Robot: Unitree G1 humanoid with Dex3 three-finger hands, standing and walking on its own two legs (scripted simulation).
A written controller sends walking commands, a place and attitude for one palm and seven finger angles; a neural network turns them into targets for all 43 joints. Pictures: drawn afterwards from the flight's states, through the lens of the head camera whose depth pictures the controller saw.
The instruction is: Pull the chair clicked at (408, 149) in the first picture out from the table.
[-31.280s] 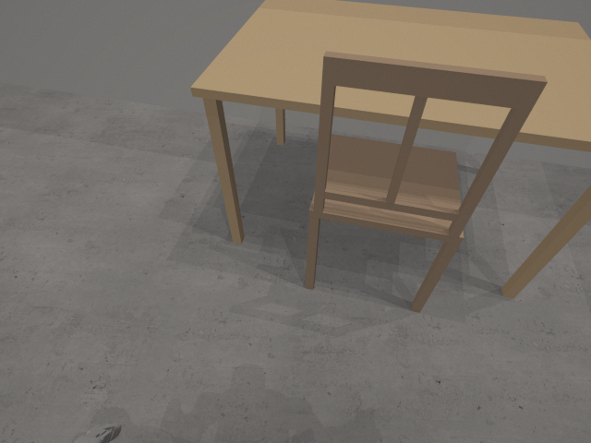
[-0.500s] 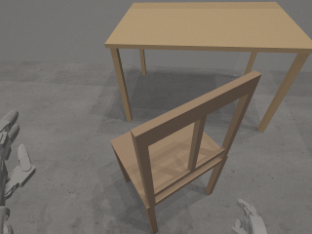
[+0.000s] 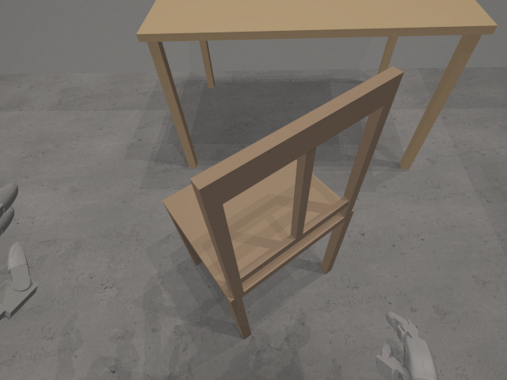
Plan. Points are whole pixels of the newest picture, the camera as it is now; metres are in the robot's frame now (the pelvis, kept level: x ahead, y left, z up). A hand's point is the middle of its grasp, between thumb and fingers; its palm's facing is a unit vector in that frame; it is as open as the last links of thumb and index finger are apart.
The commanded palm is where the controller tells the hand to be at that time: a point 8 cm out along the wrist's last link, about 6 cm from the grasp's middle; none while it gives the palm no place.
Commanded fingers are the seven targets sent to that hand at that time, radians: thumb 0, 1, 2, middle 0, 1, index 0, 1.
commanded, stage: step back with the hand held close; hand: left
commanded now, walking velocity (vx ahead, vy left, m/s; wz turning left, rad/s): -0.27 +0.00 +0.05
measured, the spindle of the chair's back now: (301, 198) +0.47 -0.06 -0.07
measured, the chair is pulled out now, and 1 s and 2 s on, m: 0.60 0.60 0.60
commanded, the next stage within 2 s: stop stepping back and stand still in 1.20 s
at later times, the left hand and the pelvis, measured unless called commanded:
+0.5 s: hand out of the picture +0.13 +0.26 +0.16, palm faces +0.44 -0.72 -0.54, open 7.4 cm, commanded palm +0.06 +0.30 +0.18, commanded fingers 0.00 0.90 0.90 -0.20 -0.30 -0.20 -0.30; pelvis -0.07 +0.00 -0.01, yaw +2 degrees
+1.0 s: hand out of the picture +0.07 +0.25 +0.18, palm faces +0.50 -0.68 -0.54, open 7.4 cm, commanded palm +0.01 +0.28 +0.18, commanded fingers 0.00 0.90 0.90 -0.20 -0.30 -0.20 -0.30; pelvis -0.12 -0.03 -0.02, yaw +2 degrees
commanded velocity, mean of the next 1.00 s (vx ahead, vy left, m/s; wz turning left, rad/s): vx -0.36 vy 0.00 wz -0.02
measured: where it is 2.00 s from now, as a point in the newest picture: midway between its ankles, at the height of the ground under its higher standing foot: outside the picture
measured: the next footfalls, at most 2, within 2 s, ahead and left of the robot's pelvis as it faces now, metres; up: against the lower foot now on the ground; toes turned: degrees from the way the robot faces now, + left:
right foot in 1.00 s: -0.09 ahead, -0.14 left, +0.00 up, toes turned +4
left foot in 1.26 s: -0.17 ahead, +0.06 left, +0.00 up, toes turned +5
